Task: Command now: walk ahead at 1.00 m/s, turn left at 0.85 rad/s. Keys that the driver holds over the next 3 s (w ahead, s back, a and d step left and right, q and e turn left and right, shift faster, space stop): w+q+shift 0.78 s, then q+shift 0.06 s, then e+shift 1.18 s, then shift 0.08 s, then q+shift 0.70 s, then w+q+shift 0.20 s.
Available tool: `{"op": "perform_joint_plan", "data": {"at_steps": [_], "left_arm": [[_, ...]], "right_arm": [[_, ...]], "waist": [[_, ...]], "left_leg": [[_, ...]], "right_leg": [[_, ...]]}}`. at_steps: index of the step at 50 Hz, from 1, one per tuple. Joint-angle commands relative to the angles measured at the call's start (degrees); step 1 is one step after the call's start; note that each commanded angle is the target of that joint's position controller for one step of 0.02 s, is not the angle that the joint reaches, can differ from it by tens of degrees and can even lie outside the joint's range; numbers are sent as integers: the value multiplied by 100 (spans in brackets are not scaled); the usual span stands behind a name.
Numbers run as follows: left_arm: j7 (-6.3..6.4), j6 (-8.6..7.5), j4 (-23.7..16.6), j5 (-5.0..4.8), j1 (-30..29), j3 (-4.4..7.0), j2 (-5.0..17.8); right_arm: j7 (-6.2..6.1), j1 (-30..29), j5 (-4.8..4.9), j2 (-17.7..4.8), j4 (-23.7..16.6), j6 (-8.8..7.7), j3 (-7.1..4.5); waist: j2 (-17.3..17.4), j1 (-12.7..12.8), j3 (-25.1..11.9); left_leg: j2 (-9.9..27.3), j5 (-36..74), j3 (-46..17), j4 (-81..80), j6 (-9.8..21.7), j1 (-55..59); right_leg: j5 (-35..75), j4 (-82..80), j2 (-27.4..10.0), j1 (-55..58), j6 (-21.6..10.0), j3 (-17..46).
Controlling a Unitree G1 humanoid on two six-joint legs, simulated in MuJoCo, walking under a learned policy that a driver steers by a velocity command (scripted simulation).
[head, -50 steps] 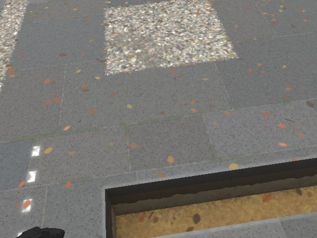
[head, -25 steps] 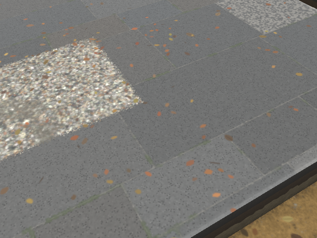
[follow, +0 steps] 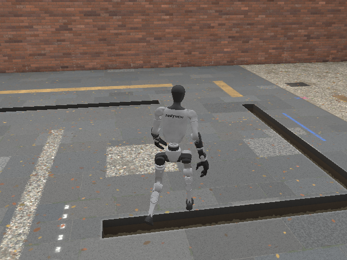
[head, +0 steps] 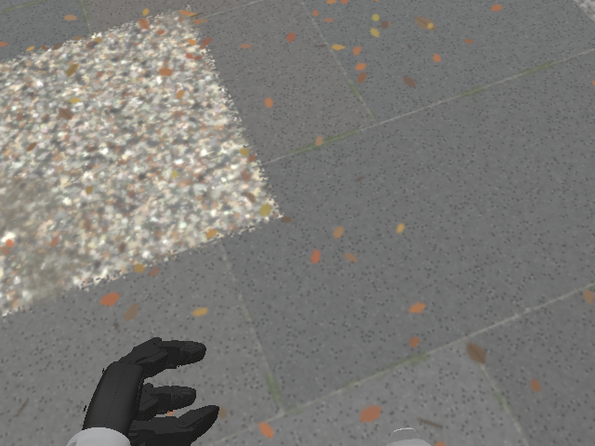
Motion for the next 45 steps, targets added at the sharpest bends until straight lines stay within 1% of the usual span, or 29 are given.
{"op": "perform_joint_plan", "data": {"at_steps": [1,2,4,5,6,8,9,11,13,15,17,18,19,20,21,22,23,24,27,32,35,38,39,40,41,42,43,44,45], "left_arm": [[199,-36,464,-29,1586,487,920],[124,-161,1017,-25,1955,519,760],[-38,-367,1368,-76,2176,377,90],[-36,-395,1545,0,2307,382,15],[-5,-389,1422,51,2075,415,210],[52,-535,1491,49,1948,332,140],[70,-606,1552,16,1864,356,356],[197,-715,1623,-70,2151,370,667],[330,-709,1568,-116,2443,403,1062],[415,-475,1338,-113,2708,523,1657],[408,-232,1084,-53,2610,637,2012],[393,-127,968,-2,2476,665,2062],[327,-84,915,15,2434,686,2004],[195,-113,766,53,2218,512,1238],[161,-242,149,13,2724,410,824],[110,-436,-247,20,2426,435,1175],[107,-544,-238,-2,2087,479,1467],[122,-533,-248,-7,1872,487,1469],[141,-192,-201,151,1866,367,1126],[-25,-92,-885,-79,382,174,722],[-15,-95,-1020,-208,227,193,873],[126,-131,-889,-218,955,356,1316],[203,-166,-727,-239,1840,485,1590],[312,-220,-468,-152,3055,607,1851],[414,-271,-243,82,4099,689,2121],[342,-244,-408,214,3314,768,2605],[270,-210,-556,123,2687,684,1878],[214,-205,-499,45,2412,516,1298],[156,-214,-336,36,2383,436,1031]], "right_arm": [[111,360,-182,-273,-432,70,-191],[107,57,-177,112,-454,217,-136],[113,-493,-381,560,-1015,246,37],[144,-903,-339,686,-1212,268,132],[205,-1137,-268,555,-1452,329,170],[254,-1726,-294,111,-1675,374,135],[317,-2068,-289,-32,-1852,452,129],[405,-2383,-250,-361,-1803,525,103],[504,-2414,-204,-309,-1692,487,147],[519,-2238,-226,-388,-1643,487,130],[466,-1135,-161,-639,-1343,495,5],[412,-159,-159,-850,-1030,473,-143],[268,595,-167,-954,-712,426,-279],[155,61,-74,-1095,-668,437,-336],[144,-712,-163,-1392,-1054,413,-258],[101,-616,-195,-1500,-1328,403,-362],[80,-648,-232,-1159,-1305,327,-302],[58,-781,-207,-963,-1216,202,-246],[-59,-898,-185,-838,-1166,-109,-146],[-10,-610,-176,-876,-1123,-187,-188],[25,-361,-101,-992,-1013,-139,-242],[-9,-389,-151,-1164,-1003,-86,-290],[19,-538,-196,-1365,-1018,-82,-333],[37,-854,-197,-1289,-1094,-113,-325],[-32,-904,-198,-238,-1279,-142,-57],[-63,15,86,-47,-1667,-72,59],[-125,-303,-192,-595,-1326,53,12],[-56,-706,-285,-620,-1295,96,-12],[18,-884,-326,-487,-1286,129,15]], "waist": [[-1391,1071,-2053],[-1191,910,-1648],[-1145,716,-1515],[-987,732,-1382],[-849,649,-1083],[-674,616,-711],[-980,611,-525],[-264,739,-405],[106,709,-272],[-199,516,-660],[-618,-19,-1213],[-584,-377,-1482],[-84,-567,-1648],[1030,-17,-843],[1103,1023,-843],[919,726,-1499],[-17,824,-774],[-499,1058,-600],[-857,1463,-439],[-683,964,-329],[-236,725,-738],[49,1047,-1299],[20,1583,-1829],[-72,2253,-2297],[-1157,2348,-2839],[-2957,1378,-3488],[-1523,1420,-2757],[-938,1416,-2067],[-510,1337,-1697]], "left_leg": [[273,1208,168,820,75,-2553],[286,927,330,1335,74,-2561],[375,693,474,2737,247,-3654],[470,665,459,2985,331,-4331],[663,712,321,2300,247,-4371],[791,1358,493,1462,206,-4143],[683,1522,911,873,314,-4069],[524,2179,1371,-284,452,-3485],[192,2295,1976,-1660,541,-2302],[-305,1818,2352,-2211,432,-1838],[-509,1217,2335,-2400,607,-794],[-595,653,2067,-2683,785,227],[-655,299,1698,-3194,1030,1292],[-304,-43,759,-3224,1262,1271],[472,628,-1845,-3680,1901,1699],[1316,-1349,-3672,-5334,2466,1758],[1468,-1694,-3934,-5931,2240,1075],[1258,-1227,-3496,-5849,2012,390],[509,-157,-2152,-5808,1658,-1134],[-221,1359,-1258,-5896,1169,-1578],[-115,2557,-1286,-5565,855,-863],[-94,4215,-1361,-4330,457,-119],[-173,4696,-1294,-3238,321,-183],[-456,4305,-1059,-1683,128,-873],[-856,-17,-525,339,98,-2019],[-1218,-1491,213,1533,-157,-3425],[-608,-784,304,1610,-142,-3687],[-454,-363,450,1294,-225,-3521],[-368,-294,484,1100,-299,-3317]], "right_leg": [[-1293,-2776,-1077,3753,-580,2225],[-1283,-2712,-985,3279,-807,1976],[-651,-3187,-1375,3258,-952,2040],[-709,-3250,-1430,3398,-931,1795],[-738,-3705,-1498,2978,-954,1323],[439,-4408,-1246,2645,-779,53],[831,-4744,-956,2701,-670,-615],[1582,-5081,-592,2982,-583,-1389],[3214,-4972,-513,3082,-596,-1875],[5645,-3974,-663,4024,-553,-1833],[6980,-2290,-901,4328,-500,-1735],[6853,-920,-971,3880,-645,-1563],[4881,1143,-635,2971,-671,-1493],[-623,3306,435,1164,-567,-1262],[-1399,4257,676,-626,-362,-404],[-1098,4094,689,-1078,-261,434],[-783,3526,438,-1259,-214,568],[-496,3076,253,-835,-162,617],[-507,1877,-79,177,112,564],[1348,-836,61,844,158,146],[1971,-1744,373,1437,12,86],[1255,-2254,684,2564,-138,194],[667,-2168,763,3531,-216,121],[387,-2130,411,4882,-319,318],[-541,-2185,-1121,6137,-376,1667],[60,-3380,-2475,6596,-1016,4975],[356,-3307,-2014,5799,-1218,4447],[1553,-3109,-1581,4973,-1277,3145],[2893,-3012,-1264,4339,-1314,2358]]}}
